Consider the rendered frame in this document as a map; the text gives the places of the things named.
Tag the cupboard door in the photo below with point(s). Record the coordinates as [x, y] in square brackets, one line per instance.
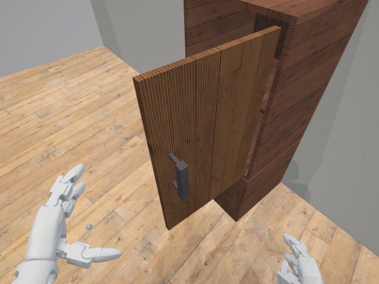
[204, 110]

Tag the robot right hand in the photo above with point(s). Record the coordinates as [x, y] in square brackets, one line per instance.
[305, 269]

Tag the robot left hand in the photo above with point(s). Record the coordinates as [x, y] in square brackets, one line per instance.
[45, 240]

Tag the handle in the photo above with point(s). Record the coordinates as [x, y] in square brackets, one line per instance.
[182, 177]

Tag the left robot forearm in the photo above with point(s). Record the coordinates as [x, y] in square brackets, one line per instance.
[36, 271]

